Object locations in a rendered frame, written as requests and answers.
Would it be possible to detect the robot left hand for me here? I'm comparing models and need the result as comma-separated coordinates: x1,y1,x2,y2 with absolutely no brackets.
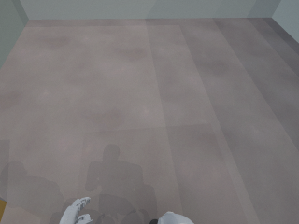
59,197,93,224

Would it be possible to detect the right robot thigh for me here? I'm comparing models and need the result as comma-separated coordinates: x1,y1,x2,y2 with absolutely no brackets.
157,213,194,224

